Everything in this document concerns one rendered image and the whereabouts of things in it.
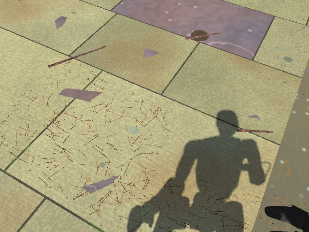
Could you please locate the right robot hand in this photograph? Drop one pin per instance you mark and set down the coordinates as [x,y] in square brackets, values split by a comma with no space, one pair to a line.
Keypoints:
[293,215]

